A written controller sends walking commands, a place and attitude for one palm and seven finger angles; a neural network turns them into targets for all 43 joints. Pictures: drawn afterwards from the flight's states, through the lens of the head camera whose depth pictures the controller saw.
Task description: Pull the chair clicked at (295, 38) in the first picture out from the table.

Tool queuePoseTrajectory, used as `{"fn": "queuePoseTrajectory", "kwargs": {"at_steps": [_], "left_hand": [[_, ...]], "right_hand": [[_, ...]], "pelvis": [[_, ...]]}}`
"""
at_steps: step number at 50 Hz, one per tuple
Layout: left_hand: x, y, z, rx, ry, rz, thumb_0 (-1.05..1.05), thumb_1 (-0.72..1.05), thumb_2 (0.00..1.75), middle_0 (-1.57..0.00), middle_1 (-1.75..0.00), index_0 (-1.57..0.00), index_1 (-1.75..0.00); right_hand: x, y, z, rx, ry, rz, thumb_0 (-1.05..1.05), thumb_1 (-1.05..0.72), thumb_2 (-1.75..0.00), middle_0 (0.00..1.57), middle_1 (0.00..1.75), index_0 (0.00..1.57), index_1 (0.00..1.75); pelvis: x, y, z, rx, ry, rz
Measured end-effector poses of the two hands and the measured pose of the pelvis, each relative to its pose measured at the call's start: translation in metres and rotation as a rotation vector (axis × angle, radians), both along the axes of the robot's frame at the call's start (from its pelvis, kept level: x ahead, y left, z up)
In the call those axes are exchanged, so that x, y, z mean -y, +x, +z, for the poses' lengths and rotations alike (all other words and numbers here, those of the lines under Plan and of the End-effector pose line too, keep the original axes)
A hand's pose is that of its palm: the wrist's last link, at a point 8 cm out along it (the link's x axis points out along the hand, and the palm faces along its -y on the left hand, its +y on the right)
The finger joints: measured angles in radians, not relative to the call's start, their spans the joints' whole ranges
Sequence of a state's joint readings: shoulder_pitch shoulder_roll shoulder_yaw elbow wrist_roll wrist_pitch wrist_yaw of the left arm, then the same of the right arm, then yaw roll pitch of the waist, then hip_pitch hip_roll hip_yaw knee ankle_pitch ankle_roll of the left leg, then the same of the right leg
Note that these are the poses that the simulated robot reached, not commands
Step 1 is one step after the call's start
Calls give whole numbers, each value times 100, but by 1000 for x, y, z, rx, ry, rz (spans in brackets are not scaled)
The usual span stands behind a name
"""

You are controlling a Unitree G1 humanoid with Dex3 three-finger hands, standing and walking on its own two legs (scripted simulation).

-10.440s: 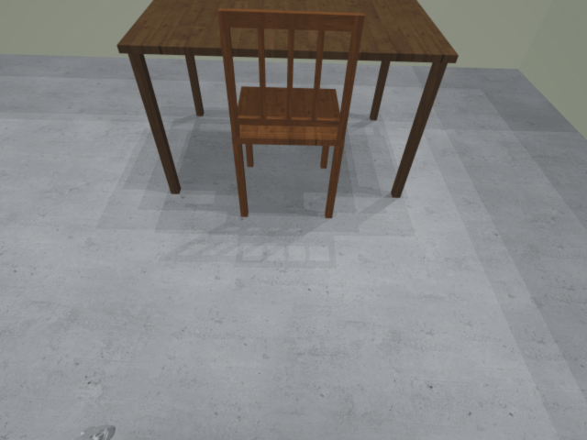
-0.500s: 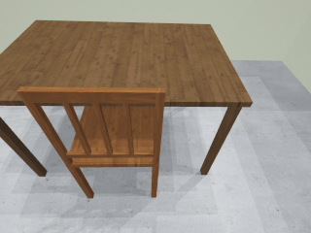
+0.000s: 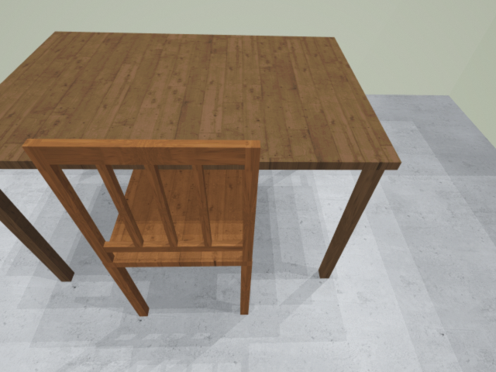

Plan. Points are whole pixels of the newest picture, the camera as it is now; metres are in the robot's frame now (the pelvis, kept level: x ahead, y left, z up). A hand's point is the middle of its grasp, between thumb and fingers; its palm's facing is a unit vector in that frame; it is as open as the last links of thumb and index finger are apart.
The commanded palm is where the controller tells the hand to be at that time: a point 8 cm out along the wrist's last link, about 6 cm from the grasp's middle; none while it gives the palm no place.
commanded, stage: look again from close up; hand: left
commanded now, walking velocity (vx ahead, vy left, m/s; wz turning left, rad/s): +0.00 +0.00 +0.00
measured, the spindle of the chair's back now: (163, 209) +0.47 +0.23 -0.09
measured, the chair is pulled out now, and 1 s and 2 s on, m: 0.00 0.00 0.00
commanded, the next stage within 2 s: raise the hand toward the chair's back in 0.14 s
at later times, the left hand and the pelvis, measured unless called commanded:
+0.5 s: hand (157, 326) +0.19 +0.16 -0.03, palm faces +0.16 -0.99 -0.02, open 8.0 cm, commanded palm +0.11 +0.21 -0.07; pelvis -0.02 +0.00 -0.03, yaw +2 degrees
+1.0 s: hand (158, 352) +0.17 +0.16 -0.06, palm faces +0.01 -1.00 -0.03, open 12.2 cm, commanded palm +0.13 +0.23 -0.06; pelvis -0.05 -0.01 -0.12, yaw +4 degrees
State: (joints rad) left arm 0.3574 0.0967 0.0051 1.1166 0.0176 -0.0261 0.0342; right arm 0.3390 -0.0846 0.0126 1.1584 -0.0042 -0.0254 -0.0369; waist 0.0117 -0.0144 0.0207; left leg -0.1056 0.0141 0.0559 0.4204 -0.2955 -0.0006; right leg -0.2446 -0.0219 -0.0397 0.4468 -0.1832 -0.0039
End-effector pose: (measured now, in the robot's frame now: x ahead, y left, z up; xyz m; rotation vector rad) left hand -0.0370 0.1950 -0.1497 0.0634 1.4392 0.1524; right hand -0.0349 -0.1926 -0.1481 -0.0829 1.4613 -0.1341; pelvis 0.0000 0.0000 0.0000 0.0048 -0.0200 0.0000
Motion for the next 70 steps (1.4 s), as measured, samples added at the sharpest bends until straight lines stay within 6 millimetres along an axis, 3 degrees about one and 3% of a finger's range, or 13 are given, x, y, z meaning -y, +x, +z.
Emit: {"fn": "queuePoseTrajectory", "kwargs": {"at_steps": [14, 17, 20, 24, 27, 30, 37, 41, 49, 54, 59, 64, 70], "left_hand": [[-4, 8, 4, 28, 19, 37, 1, 91, 90, -20, -30, -20, -30], [-37, 47, 38, 267, 160, 66, 7, 96, 89, -20, -30, -21, -30], [-47, 109, 83, 614, 207, 39, 7, 93, 88, -19, -29, -20, -29], [-24, 189, 124, 1107, 96, -8, 5, 85, 85, -18, -28, -18, -28], [2, 214, 136, 1417, -60, -28, 3, 78, 83, -17, -27, -18, -27], [15, 208, 123, 1549, -102, -88, 2, 70, 80, -17, -26, -18, -26], [-6, 147, 67, 1281, 15, -37, 1, 52, 73, -17, -24, -17, -24], [-28, 136, 81, 1347, 118, -20, 2, 42, 69, -15, -23, -16, -23], [-19, 179, 91, 1382, -27, -162, 1, 24, 61, -13, -19, -13, -20], [-25, 186, 88, 1291, -22, -120, 1, 12, 56, -12, -18, -13, -18], [-39, 184, 99, 1344, 53, -95, 1, 0, 51, -11, -16, -11, -16], [-43, 185, 99, 1366, 42, -123, 0, -11, 46, -10, -14, -10, -14], [-52, 190, 99, 1360, 35, -119, 0, -25, 40, -8, -12, -9, -12]], "right_hand": [[5, 4, 0, 31, -14, -3, 0, -90, -90, 20, 30, 20, 30], [24, 26, 7, 234, -83, 8, 2, -92, -90, 20, 30, 20, 30], [47, 62, 17, 448, -133, 61, 3, -93, -90, 20, 30, 20, 30], [73, 123, 38, 712, -206, 159, 3, -92, -90, 20, 30, 20, 30], [82, 168, 52, 872, -236, 223, 2, -92, -90, 20, 30, 20, 30], [81, 207, 57, 978, -241, 274, 1, -91, -90, 20, 30, 20, 30], [36, 261, 35, 1048, -127, 344, 1, -91, -90, 19, 30, 19, 30], [4, 258, 5, 1009, -38, 389, 1, -90, -90, 20, 30, 20, 30], [-6, 199, -47, 809, 32, 299, 1, -90, -90, 20, 30, 20, 30], [20, 164, -44, 722, -46, 197, 1, -90, -90, 20, 30, 20, 30], [49, 150, -31, 700, -142, 186, 1, -90, -90, 20, 30, 20, 30], [62, 158, -20, 728, -200, 202, 1, -90, -90, 20, 30, 20, 30], [50, 183, -7, 798, -193, 220, 1, -90, -90, 20, 30, 20, 30]], "pelvis": [[1, -3, -2, 1, -7, -3], [0, -5, -4, -1, 1, 5], [-3, -10, -9, -26, 2, 33], [-2, -22, -27, -112, 6, 48], [1, -27, -49, -180, 13, 30], [5, -30, -74, -229, 19, 17], [13, -35, -106, -273, -2, 42], [16, -39, -115, -292, -32, 69], [14, -46, -118, -314, -45, 71], [10, -42, -107, -310, -33, 53], [6, -39, -102, -308, -34, 53], [2, -37, -102, -309, -38, 56], [-1, -34, -99, -305, -42, 57]]}}
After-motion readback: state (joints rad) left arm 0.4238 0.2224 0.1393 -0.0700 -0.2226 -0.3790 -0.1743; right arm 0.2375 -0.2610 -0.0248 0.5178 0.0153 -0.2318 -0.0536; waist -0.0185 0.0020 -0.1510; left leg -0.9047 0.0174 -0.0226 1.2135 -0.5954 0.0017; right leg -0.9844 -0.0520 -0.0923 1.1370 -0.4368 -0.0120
